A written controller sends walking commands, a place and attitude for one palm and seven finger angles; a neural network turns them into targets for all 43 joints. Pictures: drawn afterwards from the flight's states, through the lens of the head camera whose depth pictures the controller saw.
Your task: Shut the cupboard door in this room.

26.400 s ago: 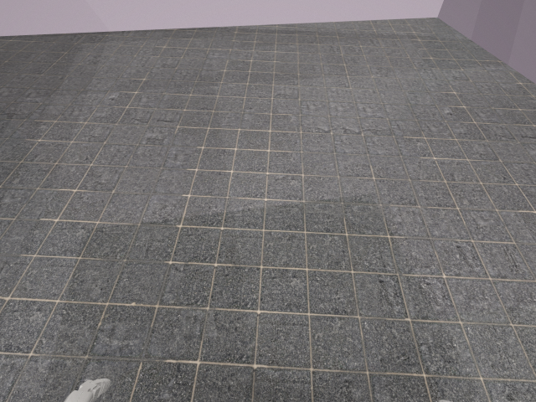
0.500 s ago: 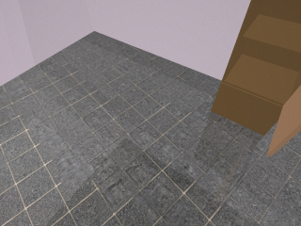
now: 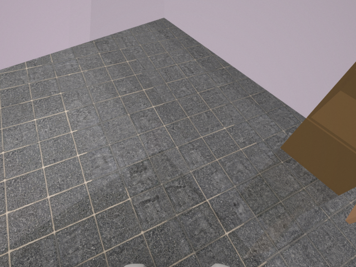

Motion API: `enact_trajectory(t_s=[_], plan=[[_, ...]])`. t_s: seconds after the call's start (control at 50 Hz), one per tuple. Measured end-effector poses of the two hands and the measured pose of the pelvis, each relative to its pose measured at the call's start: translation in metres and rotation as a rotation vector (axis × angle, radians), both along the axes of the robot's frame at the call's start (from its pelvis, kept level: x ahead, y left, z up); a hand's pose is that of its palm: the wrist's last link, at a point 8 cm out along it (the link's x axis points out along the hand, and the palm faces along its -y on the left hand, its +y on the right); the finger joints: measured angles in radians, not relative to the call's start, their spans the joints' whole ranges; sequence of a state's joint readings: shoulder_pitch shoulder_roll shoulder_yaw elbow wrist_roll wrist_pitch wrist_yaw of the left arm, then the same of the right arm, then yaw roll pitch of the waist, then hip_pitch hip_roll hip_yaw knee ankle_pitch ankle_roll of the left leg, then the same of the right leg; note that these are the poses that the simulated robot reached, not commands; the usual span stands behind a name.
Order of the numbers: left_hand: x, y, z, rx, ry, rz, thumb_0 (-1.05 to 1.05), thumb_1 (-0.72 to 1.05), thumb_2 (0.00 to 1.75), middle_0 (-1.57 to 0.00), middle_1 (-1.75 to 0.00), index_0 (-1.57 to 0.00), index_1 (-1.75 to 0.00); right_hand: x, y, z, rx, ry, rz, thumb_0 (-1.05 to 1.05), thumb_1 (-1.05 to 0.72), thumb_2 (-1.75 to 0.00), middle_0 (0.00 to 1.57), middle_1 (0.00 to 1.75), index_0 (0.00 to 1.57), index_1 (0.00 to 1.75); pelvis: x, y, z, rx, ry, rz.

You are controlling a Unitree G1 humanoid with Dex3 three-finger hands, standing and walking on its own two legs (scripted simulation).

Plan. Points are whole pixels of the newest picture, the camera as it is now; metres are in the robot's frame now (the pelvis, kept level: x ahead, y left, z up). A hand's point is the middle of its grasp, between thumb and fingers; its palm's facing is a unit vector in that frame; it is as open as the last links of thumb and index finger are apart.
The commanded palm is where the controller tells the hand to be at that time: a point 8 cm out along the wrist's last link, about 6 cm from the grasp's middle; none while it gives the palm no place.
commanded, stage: turn or walk to find it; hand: left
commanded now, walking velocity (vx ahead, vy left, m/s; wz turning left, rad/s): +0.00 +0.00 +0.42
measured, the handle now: out of the picture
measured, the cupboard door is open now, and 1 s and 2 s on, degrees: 91 91 91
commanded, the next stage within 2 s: none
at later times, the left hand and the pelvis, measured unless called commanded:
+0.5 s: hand out of the picture +0.06 +0.16 -0.14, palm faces +0.22 -0.93 -0.28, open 7.4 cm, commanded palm none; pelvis +0.00 -0.05 +0.01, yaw +13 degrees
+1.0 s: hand out of the picture -0.12 +0.18 -0.18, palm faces +0.49 -0.84 -0.24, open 7.4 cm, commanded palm none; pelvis -0.03 -0.02 +0.00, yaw +26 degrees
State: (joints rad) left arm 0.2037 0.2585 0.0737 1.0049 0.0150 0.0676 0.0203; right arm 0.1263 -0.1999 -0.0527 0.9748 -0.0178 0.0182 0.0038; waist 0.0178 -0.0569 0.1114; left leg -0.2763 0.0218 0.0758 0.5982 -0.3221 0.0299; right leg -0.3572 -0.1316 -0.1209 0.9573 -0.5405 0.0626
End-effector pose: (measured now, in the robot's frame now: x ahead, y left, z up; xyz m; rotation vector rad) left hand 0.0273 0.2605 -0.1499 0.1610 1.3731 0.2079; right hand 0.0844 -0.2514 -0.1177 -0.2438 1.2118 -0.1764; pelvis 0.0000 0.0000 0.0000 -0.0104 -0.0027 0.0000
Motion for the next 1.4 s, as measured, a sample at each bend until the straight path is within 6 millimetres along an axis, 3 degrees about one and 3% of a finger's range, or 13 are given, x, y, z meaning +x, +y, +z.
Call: enact_trajectory(t_s=[0.1, 0.22, 0.34, 0.42, 0.6, 0.72, 0.8, 0.92, 1.0, 1.1, 1.2, 1.28, 1.4], plan=[[0.006, 0.01, 0.015, -0.001, -0.04, 0.026, 0.01, 0.91, 0.9, -0.2, -0.3, -0.19, -0.29, 0.01, 0.014, 0.009, 0.005, -0.007, 0.042, 0.0, -0.91, -0.9, 0.2, 0.3, 0.2, 0.3, 0.001, 0.006, 0.012, -0.015, 0.011, 0.039], [0.022, 0.005, 0.024, 0.018, -0.111, 0.039, 0.0, 0.91, 0.9, -0.2, -0.3, -0.19, -0.29, 0.007, 0.017, 0.003, 0.041, 0.012, 0.062, 0.0, -0.91, -0.9, 0.2, 0.3, 0.2, 0.3, 0.002, 0.0, 0.013, 0.002, 0.01, 0.082], [0.038, -0.019, 0.033, 0.043, -0.178, 0.042, 0.0, 0.91, 0.9, -0.2, -0.3, -0.19, -0.29, -0.005, 0.0, -0.017, 0.084, 0.064, 0.067, 0.0, -0.91, -0.9, 0.2, 0.3, 0.21, 0.3, 0.001, -0.021, 0.006, 0.026, 0.008, 0.132], [0.035, -0.042, 0.039, 0.073, -0.217, 0.055, 0.0, 0.91, 0.9, -0.2, -0.3, -0.19, -0.29, -0.007, -0.02, -0.036, 0.11, 0.094, 0.077, 0.0, -0.91, -0.9, 0.2, 0.3, 0.2, 0.3, 0.002, -0.039, -0.001, 0.029, 0.0, 0.175], [-0.016, -0.075, 0.049, 0.07, -0.166, 0.185, 0.0, 0.9, 0.89, -0.2, -0.3, -0.2, -0.29, 0.007, -0.047, -0.028, 0.096, 0.151, 0.166, 0.0, -0.91, -0.9, 0.2, 0.3, 0.2, 0.3, 0.002, -0.06, 0.012, 0.059, -0.001, 0.274], [-0.058, -0.08, 0.043, 0.059, -0.116, 0.282, 0.0, 0.91, 0.89, -0.2, -0.3, -0.2, -0.29, 0.024, -0.043, -0.023, 0.06, 0.175, 0.25, 0.0, -0.91, -0.9, 0.19, 0.3, 0.2, 0.3, -0.001, -0.06, 0.013, 0.056, 0.005, 0.337], [-0.093, -0.077, 0.034, 0.042, -0.067, 0.341, 0.0, 0.91, 0.89, -0.2, -0.3, -0.2, -0.29, 0.047, -0.024, -0.019, 0.045, 0.141, 0.323, 0.0, -0.91, -0.9, 0.19, 0.3, 0.2, 0.3, -0.007, -0.053, 0.011, 0.046, 0.006, 0.371], [-0.151, -0.06, 0.009, 0.007, -0.003, 0.439, 0.0, 0.91, 0.89, -0.2, -0.3, -0.2, -0.29, 0.084, 0.029, -0.009, 0.028, 0.007, 0.443, 0.0, -0.91, -0.9, 0.19, 0.3, 0.2, 0.3, -0.023, -0.031, -0.001, 0.009, -0.002, 0.43], [-0.173, -0.046, 0.002, -0.007, 0.03, 0.485, 0.0, 0.91, 0.89, -0.2, -0.3, -0.2, -0.29, 0.091, 0.06, 0.004, 0.027, -0.06, 0.499, 0.0, -0.91, -0.9, 0.19, 0.3, 0.2, 0.3, -0.031, -0.019, 0.0, 0.01, -0.014, 0.45], [-0.17, -0.031, 0.013, -0.005, -0.019, 0.508, 0.01, 0.91, 0.9, -0.2, -0.3, -0.19, -0.29, 0.082, 0.077, 0.014, 0.026, -0.056, 0.528, 0.0, -0.91, -0.9, 0.2, 0.3, 0.2, 0.3, -0.038, -0.011, 0.012, -0.015, -0.015, 0.488], [-0.157, -0.021, 0.021, 0.021, -0.08, 0.509, 0.0, 0.91, 0.9, -0.2, -0.3, -0.19, -0.29, 0.068, 0.076, 0.012, 0.037, -0.018, 0.53, 0.0, -0.91, -0.9, 0.2, 0.3, 0.2, 0.3, -0.04, -0.012, 0.015, -0.008, -0.005, 0.518], [-0.142, -0.021, 0.025, 0.041, -0.111, 0.506, 0.0, 0.91, 0.9, -0.2, -0.3, -0.19, -0.29, 0.053, 0.063, 0.003, 0.042, 0.033, 0.517, 0.0, -0.91, -0.9, 0.2, 0.3, 0.21, 0.3, -0.039, -0.018, 0.014, 0.001, 0.005, 0.546], [-0.111, -0.034, 0.034, 0.079, -0.171, 0.494, 0.0, 0.91, 0.9, -0.2, -0.3, -0.19, -0.29, 0.036, 0.028, -0.016, 0.044, 0.136, 0.502, 0.0, -0.91, -0.9, 0.2, 0.3, 0.21, 0.3, -0.032, -0.038, 0.008, 0.017, 0.021, 0.599]])
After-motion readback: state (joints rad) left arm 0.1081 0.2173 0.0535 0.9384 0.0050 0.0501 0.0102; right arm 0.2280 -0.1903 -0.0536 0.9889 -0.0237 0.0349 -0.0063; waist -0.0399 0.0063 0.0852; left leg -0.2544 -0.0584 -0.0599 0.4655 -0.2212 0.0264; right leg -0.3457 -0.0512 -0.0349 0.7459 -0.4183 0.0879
